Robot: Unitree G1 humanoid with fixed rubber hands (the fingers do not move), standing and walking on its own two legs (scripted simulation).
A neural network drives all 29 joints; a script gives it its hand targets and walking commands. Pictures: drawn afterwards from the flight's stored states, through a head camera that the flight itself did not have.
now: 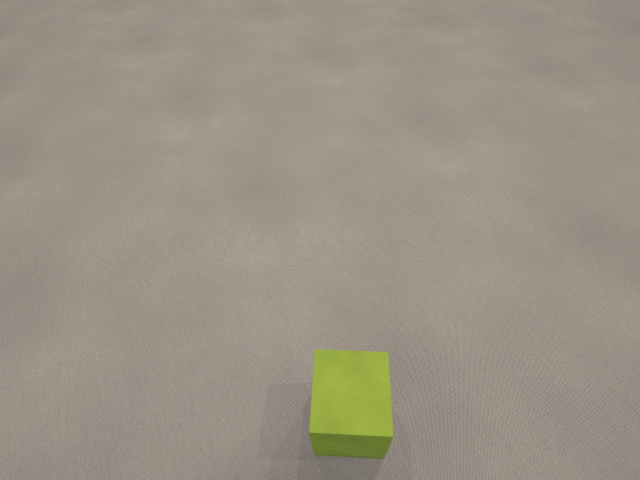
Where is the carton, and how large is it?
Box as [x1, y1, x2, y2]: [309, 349, 392, 458]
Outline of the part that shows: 315,349 309,428 314,454 383,458 392,438 387,352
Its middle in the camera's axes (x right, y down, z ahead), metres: +0.08 +0.47 +1.08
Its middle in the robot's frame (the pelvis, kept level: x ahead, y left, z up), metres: +0.40 -0.03 -0.65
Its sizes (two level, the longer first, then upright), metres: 0.210 0.200 0.250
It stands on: the floor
